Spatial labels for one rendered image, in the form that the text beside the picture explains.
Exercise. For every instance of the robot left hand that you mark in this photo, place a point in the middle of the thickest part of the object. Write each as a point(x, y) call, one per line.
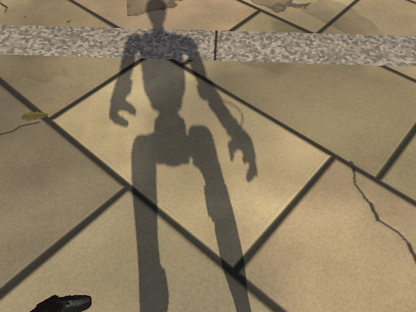
point(75, 303)

